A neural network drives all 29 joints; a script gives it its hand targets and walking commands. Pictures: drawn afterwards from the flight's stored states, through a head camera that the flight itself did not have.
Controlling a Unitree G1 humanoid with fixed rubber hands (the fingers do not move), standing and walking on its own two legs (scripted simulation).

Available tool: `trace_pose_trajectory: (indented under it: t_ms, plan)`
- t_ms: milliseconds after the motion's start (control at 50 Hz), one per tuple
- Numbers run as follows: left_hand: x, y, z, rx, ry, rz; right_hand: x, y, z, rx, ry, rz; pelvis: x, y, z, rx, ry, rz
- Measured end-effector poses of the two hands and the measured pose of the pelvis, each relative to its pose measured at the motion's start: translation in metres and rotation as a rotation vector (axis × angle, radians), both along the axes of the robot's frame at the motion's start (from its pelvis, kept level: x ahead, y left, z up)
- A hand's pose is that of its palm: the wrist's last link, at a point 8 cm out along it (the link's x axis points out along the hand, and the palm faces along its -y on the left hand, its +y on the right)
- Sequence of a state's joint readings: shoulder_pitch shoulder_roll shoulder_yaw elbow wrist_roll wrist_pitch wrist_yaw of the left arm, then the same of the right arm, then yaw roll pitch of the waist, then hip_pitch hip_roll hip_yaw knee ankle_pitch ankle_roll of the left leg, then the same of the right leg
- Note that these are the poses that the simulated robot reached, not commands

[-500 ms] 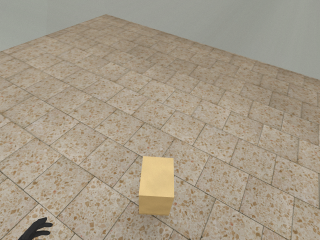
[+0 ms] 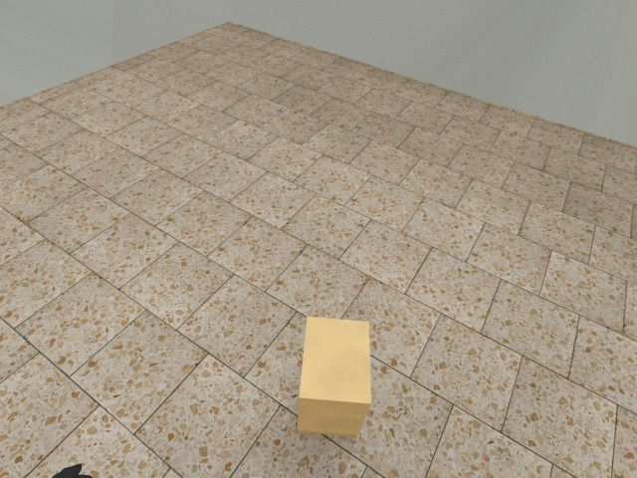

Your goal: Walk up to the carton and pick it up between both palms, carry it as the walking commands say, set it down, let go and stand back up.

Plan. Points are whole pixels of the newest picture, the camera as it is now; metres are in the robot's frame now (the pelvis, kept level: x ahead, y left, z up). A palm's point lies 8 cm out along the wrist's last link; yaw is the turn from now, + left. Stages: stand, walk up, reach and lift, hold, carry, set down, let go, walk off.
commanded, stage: walk up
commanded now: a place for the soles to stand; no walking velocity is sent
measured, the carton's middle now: (332, 377) +0.52 -0.06 -0.60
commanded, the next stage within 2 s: reach and lift in 0.84 s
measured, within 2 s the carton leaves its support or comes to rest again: neither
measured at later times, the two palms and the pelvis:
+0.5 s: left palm out of the picture +0.13 +0.33 -0.07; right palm out of the picture +0.11 -0.33 -0.07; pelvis +0.02 +0.00 +0.00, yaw +0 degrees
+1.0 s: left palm (53, 477) +0.15 +0.32 -0.07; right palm out of the picture +0.16 -0.30 -0.06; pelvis +0.02 +0.00 +0.00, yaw +0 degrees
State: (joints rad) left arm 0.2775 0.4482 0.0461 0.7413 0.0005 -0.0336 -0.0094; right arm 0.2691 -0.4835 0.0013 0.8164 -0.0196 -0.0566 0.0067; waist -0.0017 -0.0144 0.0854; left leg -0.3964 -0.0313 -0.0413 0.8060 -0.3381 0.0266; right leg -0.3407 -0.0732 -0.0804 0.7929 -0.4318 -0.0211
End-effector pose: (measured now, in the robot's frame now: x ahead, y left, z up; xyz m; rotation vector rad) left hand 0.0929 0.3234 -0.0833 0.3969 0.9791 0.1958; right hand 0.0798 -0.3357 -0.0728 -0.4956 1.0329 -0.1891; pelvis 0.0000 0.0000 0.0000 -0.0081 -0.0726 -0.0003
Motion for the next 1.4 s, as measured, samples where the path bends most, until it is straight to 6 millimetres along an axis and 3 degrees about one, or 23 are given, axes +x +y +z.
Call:
trace_pose_trajectory:
  t_ms: [120, 240, 540, 860, 940, 1040, 1200, 1400]
  plan:
    - [0.005, 0.002, 0.008, 0.015, -0.011, 0.014, 0.017, 0.003, -0.002, 0.015, 0.003, 0.018, 0.010, -0.001, 0.003, -0.001, 0.011, 0.004]
    - [0.023, 0.005, 0.010, 0.009, -0.032, 0.018, 0.028, 0.008, 0.000, 0.012, -0.012, 0.039, 0.016, 0.002, 0.004, -0.002, 0.017, 0.005]
    - [0.037, 0.003, 0.012, 0.010, -0.050, 0.003, 0.025, 0.005, 0.000, 0.011, -0.005, 0.023, 0.018, 0.001, 0.004, 0.000, 0.019, 0.006]
    - [0.039, 0.002, 0.014, 0.009, -0.062, 0.004, 0.027, 0.005, 0.001, 0.012, -0.009, 0.025, 0.018, 0.001, 0.004, 0.000, 0.021, 0.006]
    - [0.045, 0.000, 0.014, -0.011, -0.033, 0.022, 0.054, 0.019, 0.007, 0.057, -0.054, 0.034, 0.015, -0.003, 0.004, -0.002, 0.016, 0.001]
    - [0.071, -0.009, 0.010, -0.063, -0.041, 0.006, 0.089, 0.037, 0.015, 0.074, -0.105, 0.073, 0.019, -0.003, 0.004, -0.002, 0.023, 0.000]
    - [0.105, -0.015, 0.013, -0.059, -0.097, 0.013, 0.117, 0.048, 0.010, 0.091, -0.078, 0.098, 0.035, -0.003, 0.005, -0.004, 0.047, -0.005]
    - [0.140, -0.042, 0.001, -0.090, -0.126, 0.010, 0.152, 0.054, -0.003, 0.134, -0.124, 0.084, 0.044, -0.006, -0.002, -0.011, 0.082, -0.011]
